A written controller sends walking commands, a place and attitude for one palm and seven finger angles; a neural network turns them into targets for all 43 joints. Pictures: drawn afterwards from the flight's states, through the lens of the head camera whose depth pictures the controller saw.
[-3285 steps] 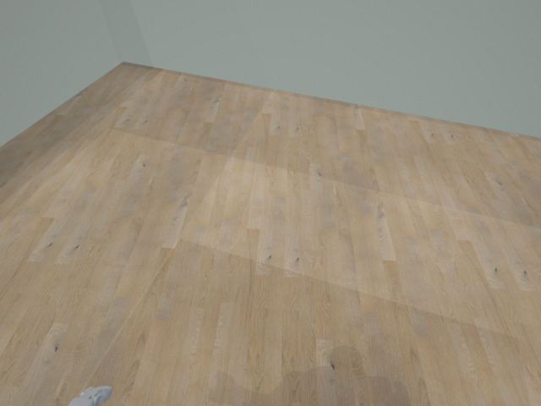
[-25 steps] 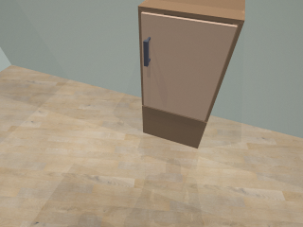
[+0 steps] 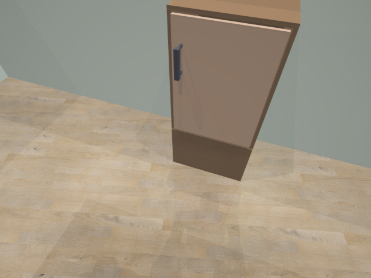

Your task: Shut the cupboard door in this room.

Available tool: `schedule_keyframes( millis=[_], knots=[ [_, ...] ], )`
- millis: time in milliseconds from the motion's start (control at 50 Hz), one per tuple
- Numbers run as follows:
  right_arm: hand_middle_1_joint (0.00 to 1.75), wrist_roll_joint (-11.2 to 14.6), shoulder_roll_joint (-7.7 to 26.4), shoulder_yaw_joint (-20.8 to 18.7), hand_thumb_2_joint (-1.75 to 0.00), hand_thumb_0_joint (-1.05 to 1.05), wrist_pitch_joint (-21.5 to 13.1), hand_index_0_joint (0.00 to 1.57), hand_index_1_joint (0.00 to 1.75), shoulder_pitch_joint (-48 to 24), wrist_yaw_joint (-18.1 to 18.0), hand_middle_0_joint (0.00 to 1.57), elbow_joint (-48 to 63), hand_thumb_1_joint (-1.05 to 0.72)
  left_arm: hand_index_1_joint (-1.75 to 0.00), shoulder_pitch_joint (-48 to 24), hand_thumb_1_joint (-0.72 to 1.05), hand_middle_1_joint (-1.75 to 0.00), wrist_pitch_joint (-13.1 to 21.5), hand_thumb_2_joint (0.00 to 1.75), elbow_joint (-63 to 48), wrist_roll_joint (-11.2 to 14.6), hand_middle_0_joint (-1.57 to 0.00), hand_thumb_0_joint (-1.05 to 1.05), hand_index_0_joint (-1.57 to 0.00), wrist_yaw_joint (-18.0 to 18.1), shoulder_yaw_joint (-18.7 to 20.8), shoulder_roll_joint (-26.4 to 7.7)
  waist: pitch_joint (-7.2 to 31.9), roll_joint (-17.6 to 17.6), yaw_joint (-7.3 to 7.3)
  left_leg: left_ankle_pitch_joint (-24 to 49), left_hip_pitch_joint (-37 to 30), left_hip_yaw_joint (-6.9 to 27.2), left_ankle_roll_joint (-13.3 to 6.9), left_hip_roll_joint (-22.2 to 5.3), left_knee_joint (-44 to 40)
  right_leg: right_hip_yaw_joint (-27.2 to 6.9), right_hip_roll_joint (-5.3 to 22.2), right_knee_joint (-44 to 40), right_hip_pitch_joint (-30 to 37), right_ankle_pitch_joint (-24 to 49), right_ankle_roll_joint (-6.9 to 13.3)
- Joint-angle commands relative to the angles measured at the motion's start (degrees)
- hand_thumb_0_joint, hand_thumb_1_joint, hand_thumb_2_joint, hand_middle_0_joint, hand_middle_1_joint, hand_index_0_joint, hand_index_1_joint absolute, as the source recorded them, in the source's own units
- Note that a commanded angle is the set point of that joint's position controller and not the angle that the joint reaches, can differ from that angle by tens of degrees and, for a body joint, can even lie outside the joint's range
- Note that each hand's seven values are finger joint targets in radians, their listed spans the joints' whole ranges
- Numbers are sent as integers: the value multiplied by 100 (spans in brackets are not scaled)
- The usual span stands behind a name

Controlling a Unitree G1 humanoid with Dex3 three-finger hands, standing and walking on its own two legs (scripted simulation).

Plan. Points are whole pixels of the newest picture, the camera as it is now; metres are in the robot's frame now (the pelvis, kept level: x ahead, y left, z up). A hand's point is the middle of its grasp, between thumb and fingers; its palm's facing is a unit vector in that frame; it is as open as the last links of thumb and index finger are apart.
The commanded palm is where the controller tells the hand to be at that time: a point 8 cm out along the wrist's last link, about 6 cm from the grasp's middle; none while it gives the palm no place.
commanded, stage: look to check the result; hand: left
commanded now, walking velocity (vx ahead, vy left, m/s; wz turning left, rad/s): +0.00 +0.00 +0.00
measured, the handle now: (178, 62) +0.89 +0.08 +0.00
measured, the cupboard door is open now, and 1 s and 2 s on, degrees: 0 0 0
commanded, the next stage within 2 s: stand and wait in 0.32 s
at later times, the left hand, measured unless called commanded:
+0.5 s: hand out of the picture -0.02 +0.15 -0.18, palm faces +0.02 -0.99 -0.15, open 7.3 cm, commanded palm none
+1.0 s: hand out of the picture +0.00 +0.16 -0.18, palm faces +0.02 -0.99 -0.17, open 7.3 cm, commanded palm none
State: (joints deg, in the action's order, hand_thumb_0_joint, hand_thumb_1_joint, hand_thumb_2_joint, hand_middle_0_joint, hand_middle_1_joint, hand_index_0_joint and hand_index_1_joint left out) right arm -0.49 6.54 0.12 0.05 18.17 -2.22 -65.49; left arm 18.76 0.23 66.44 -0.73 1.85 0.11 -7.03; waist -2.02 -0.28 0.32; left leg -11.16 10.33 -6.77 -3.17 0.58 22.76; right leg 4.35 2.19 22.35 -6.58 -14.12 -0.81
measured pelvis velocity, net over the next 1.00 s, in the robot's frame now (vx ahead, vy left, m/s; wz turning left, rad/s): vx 0.02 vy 0.00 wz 0.00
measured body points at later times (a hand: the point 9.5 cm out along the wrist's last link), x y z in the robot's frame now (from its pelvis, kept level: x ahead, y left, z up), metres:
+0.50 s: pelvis +0.01 +0.00 +0.00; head +0.02 +0.00 +0.45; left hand -0.02 +0.21 -0.16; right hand -0.01 -0.21 -0.16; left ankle +0.02 +0.08 -0.74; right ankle -0.02 -0.13 -0.74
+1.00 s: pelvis +0.02 +0.00 +0.00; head +0.03 +0.00 +0.45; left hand +0.00 +0.21 -0.16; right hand +0.00 -0.22 -0.16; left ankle +0.02 +0.08 -0.74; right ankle -0.02 -0.13 -0.74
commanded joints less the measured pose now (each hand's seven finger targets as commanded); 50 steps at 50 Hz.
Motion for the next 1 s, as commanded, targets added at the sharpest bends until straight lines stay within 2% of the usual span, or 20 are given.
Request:
schedule_keyframes(
  millis=[0,80,100,220,340,620,980],
  knots=[
    [30,-5,552,-63,-90,0,-53,20,30,428,-37,20,105,-90,-30,515,90,-30,18,90,-22,10,-20,0,-20,48,73,-463,-381,83,12,439,-5,773,52,-688,-549,-439,404,-441,-443,397,237],
    [30,6,608,-68,-90,0,-55,20,30,401,-32,20,120,-90,-30,538,90,-30,25,90,-32,7,-20,0,-20,46,69,-504,-333,127,7,484,-68,787,42,-682,-537,-465,391,-449,-444,412,233],
    [30,-4,584,-69,-90,0,-59,20,30,384,-34,20,109,-90,-30,512,90,-30,20,90,-32,6,-20,0,-20,45,73,-485,-347,35,18,488,-69,756,47,-692,-542,-439,414,-448,-437,423,226],
    [30,-5,585,-65,-90,0,-63,20,30,356,-36,20,106,-90,-30,493,90,-30,9,90,-27,3,-20,0,-20,41,77,-483,-393,-25,14,395,-55,767,51,-690,-599,-441,407,-442,-437,400,216],
    [30,-5,605,-69,-90,0,-63,20,30,335,-35,20,116,-90,-30,480,90,-30,19,90,-13,3,-20,0,-20,39,69,-483,-394,84,17,370,-93,759,50,-691,-611,-464,411,-466,-446,402,218],
    [30,0,657,-71,-90,0,-90,20,30,326,-42,20,101,-90,-30,412,90,-30,37,90,-37,11,-20,0,-20,40,87,-550,-257,29,12,797,-172,755,52,-698,-521,-460,427,-465,-265,632,225],
    [30,11,785,-89,-90,0,-84,20,30,227,-38,20,125,-90,-30,321,90,-30,35,90,-65,5,-20,0,-20,29,102,-672,-299,63,6,779,-249,770,55,-710,-563,-460,423,-519,-249,608,222]
  ],
)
